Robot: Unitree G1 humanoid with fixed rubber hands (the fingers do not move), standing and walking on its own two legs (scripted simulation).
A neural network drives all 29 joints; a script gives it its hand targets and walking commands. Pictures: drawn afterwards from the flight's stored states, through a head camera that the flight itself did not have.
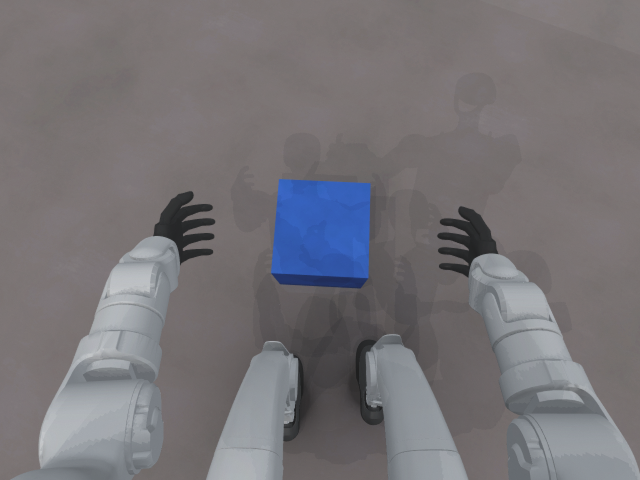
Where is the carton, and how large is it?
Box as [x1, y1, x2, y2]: [271, 179, 370, 287]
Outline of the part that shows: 279,179 271,273 280,283 284,284 360,287 366,280 368,273 370,183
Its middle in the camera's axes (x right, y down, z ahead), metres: +0.01 +0.00 +1.00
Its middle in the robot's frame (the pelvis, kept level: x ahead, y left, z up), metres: +0.52 +0.02 -0.58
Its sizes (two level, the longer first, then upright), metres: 0.231 0.222 0.194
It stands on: the floor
